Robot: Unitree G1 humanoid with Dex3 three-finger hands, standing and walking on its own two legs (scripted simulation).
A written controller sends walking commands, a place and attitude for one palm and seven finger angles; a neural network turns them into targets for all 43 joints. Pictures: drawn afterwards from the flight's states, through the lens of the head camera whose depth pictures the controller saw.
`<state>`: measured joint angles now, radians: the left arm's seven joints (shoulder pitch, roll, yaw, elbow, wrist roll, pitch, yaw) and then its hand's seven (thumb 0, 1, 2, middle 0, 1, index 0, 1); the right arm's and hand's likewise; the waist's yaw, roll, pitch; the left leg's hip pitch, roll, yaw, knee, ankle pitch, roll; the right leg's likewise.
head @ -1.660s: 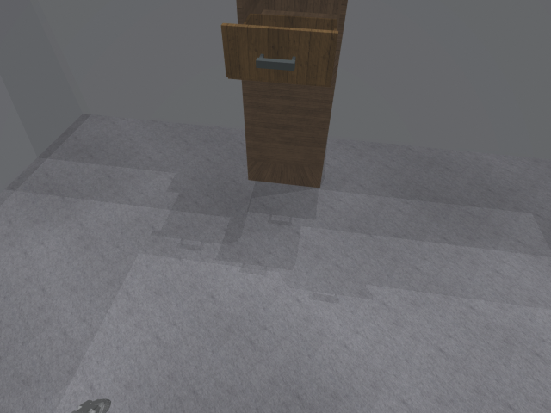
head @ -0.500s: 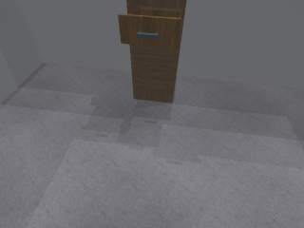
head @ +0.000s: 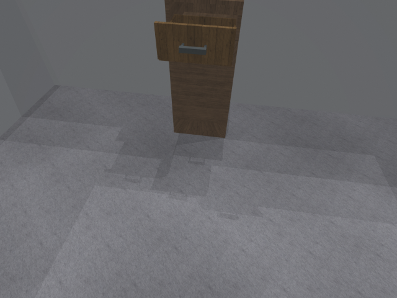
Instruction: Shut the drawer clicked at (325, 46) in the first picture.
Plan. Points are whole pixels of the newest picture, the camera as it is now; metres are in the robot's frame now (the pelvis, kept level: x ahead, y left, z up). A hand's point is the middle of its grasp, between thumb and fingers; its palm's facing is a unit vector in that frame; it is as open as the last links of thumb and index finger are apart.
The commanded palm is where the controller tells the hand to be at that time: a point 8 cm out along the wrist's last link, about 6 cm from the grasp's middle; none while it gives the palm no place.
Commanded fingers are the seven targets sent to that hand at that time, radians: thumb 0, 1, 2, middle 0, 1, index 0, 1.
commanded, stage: walk to a spot facing it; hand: left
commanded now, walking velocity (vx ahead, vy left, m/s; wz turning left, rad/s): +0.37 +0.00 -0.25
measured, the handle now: (193, 48) +1.06 +0.10 +0.04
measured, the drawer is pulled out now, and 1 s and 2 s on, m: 0.30 0.30 0.30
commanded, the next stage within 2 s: take the last steps up to it in 0.90 s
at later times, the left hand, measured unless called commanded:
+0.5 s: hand (149, 260) +0.26 +0.15 -0.19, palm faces -0.14 -0.97 -0.21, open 7.3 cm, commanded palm none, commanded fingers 0.00 0.90 0.90 -0.20 -0.30 -0.20 -0.30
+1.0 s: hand (154, 228) +0.35 +0.16 -0.21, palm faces -0.08 -0.99 -0.09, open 7.4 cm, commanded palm none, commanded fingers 0.00 0.90 0.90 -0.20 -0.30 -0.20 -0.30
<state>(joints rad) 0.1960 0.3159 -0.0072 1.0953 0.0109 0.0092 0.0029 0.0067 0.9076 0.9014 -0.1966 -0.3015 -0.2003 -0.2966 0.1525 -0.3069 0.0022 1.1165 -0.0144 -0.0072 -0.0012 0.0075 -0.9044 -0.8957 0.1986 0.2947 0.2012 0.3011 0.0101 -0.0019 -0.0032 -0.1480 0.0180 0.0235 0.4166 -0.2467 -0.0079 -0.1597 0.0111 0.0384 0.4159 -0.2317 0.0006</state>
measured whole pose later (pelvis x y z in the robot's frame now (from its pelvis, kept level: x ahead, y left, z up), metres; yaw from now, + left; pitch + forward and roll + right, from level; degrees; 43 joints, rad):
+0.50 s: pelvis +0.16 -0.03 -0.03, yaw -9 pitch -1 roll +0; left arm 0.19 0.20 0.06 1.00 0.02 -0.05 -0.03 0.01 0.92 0.90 -0.19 -0.30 -0.20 -0.30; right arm 0.52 -0.14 -0.03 1.23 -0.01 -0.05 -0.01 0.01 -0.90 -0.90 0.20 0.29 0.20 0.30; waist -0.01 0.01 0.10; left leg 0.03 0.12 0.16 0.67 -0.53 -0.02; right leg -0.44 -0.03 -0.14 0.66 -0.20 -0.08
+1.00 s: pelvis +0.37 -0.01 -0.02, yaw -10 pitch -2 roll -3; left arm 0.38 0.16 0.05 1.11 0.02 -0.02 0.00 0.01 0.91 0.90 -0.20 -0.30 -0.20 -0.30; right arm 0.19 -0.13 -0.04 0.99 -0.03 -0.08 0.00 0.00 -0.91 -0.90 0.20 0.29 0.20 0.30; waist 0.03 -0.04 0.03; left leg -0.38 0.09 0.17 0.67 -0.25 0.07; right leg -0.27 -0.02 -0.06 1.03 -0.48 -0.03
